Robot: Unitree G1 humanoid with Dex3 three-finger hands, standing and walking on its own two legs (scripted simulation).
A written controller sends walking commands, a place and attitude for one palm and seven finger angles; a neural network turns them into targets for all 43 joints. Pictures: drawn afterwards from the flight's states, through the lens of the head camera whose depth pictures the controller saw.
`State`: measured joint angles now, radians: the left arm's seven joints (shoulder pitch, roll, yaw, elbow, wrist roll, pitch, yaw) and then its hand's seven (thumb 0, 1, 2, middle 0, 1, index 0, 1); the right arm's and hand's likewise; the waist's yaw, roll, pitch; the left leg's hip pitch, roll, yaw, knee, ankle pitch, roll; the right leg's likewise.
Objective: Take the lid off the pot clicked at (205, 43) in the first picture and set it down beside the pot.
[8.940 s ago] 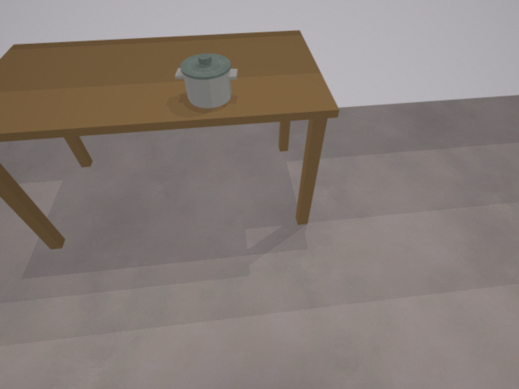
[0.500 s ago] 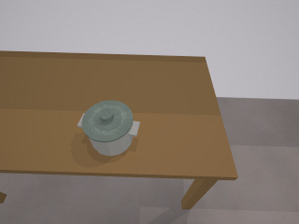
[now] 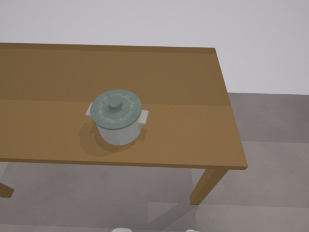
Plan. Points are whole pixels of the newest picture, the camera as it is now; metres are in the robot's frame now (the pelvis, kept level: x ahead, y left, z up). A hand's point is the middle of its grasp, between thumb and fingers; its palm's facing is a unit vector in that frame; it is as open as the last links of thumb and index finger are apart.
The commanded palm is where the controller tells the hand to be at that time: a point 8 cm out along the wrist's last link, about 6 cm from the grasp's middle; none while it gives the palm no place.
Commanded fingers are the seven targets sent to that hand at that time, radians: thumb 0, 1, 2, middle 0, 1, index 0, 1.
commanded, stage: come to a stop and stand still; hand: left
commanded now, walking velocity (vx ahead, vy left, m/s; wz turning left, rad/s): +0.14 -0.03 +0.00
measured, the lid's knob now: (115, 103) +0.45 +0.16 +0.04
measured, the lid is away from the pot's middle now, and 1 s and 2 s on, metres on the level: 0.00 0.00 0.00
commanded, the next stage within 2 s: look again from close up in 1.22 s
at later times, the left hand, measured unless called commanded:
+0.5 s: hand out of the picture -0.04 +0.17 -0.17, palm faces +0.03 -0.99 -0.16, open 7.3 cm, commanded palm none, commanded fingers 0.00 0.90 0.90 -0.20 -0.30 -0.20 -0.30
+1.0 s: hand out of the picture +0.10 +0.18 -0.16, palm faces +0.03 -0.97 -0.23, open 7.3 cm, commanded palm none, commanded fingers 0.00 0.90 0.90 -0.20 -0.30 -0.20 -0.30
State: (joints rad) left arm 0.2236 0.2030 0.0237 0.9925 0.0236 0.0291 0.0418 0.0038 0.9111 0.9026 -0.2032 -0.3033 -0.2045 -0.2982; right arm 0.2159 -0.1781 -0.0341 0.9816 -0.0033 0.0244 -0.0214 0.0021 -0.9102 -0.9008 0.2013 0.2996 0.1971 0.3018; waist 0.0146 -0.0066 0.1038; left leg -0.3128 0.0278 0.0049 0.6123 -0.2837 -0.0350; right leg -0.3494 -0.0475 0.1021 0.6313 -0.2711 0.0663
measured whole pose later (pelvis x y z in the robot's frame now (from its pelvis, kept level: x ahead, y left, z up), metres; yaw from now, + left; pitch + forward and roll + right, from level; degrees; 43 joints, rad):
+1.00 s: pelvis +0.05 +0.00 +0.01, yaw +1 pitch +1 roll +1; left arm 0.24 0.17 0.00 1.01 0.01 -0.02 0.04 0.00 0.91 0.90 -0.20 -0.30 -0.20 -0.30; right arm 0.22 -0.18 0.00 1.04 -0.01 -0.02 -0.03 0.00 -0.92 -0.90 0.20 0.30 0.20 0.30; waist 0.00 0.00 0.02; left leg -0.20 0.02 0.02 0.50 -0.32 -0.02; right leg -0.18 -0.02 0.01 0.51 -0.36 0.01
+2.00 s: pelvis +0.04 +0.01 +0.02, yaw +1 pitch +0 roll +0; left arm 0.29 0.17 -0.01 1.06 0.01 -0.01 0.04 0.00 0.91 0.90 -0.20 -0.30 -0.20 -0.30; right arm 0.27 -0.15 0.02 1.12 0.00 -0.02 -0.03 0.01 -0.92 -0.90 0.20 0.30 0.20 0.30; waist 0.01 -0.02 0.05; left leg -0.18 0.02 0.02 0.45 -0.28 -0.01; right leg -0.14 -0.03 0.00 0.44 -0.30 0.02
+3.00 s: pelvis +0.00 -0.01 +0.01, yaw +4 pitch -1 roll +0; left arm 0.53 0.21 0.07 0.17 -0.01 -0.01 0.08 0.01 0.91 0.90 -1.09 -1.27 -1.09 -1.27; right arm 0.17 -0.23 0.01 0.53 0.01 -0.15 -0.09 0.01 -0.90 -0.90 0.20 0.31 0.19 0.30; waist 0.06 0.02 0.01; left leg -0.30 0.02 -0.05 0.59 -0.28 -0.02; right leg -0.24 -0.03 -0.06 0.57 -0.32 0.01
